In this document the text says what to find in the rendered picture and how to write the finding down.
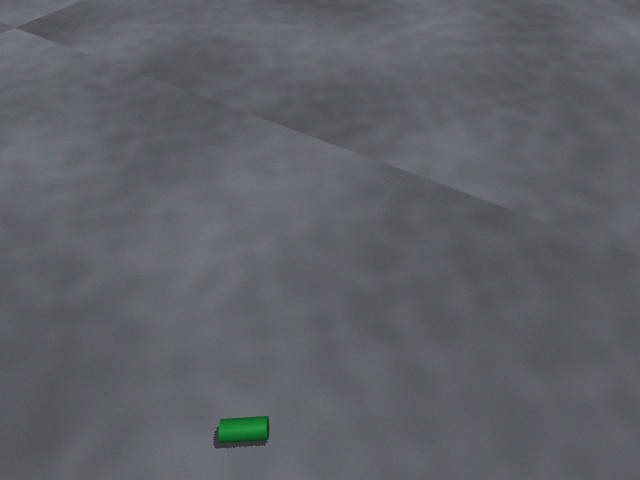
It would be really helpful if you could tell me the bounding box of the can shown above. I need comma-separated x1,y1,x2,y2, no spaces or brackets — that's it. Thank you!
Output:
218,416,269,443

